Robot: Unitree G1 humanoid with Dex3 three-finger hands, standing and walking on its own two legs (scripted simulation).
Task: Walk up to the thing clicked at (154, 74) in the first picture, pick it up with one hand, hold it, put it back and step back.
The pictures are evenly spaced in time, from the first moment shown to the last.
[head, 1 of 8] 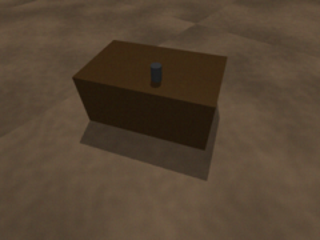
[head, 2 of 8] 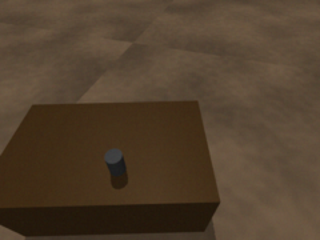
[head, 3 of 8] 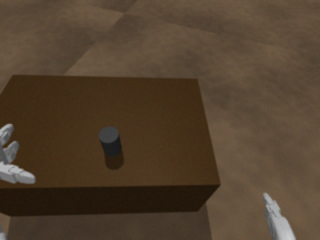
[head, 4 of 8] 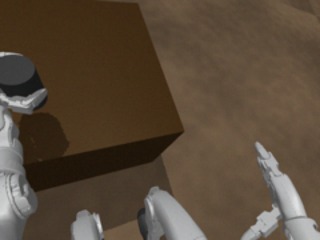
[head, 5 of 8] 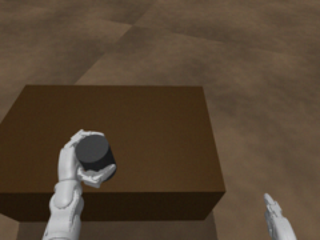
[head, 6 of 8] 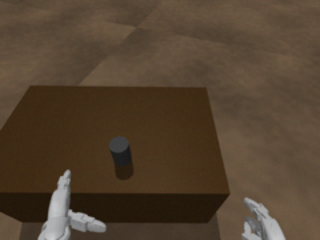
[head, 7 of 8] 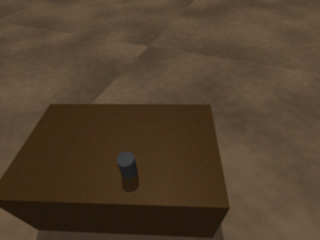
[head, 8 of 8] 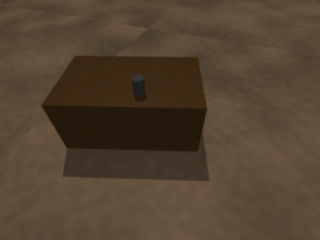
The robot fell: no
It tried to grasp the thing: yes
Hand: left
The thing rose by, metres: 0.28
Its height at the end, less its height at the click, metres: +0.00
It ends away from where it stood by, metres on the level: 0.02
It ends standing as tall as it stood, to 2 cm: yes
